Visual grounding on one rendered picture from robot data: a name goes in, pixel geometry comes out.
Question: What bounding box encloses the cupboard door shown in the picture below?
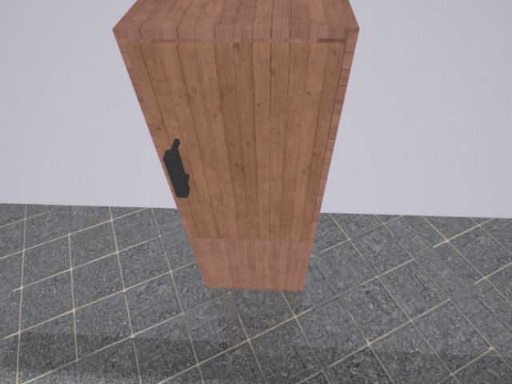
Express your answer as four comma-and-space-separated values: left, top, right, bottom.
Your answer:
126, 42, 345, 242

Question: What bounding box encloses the handle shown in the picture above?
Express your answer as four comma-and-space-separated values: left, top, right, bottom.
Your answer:
163, 139, 190, 198

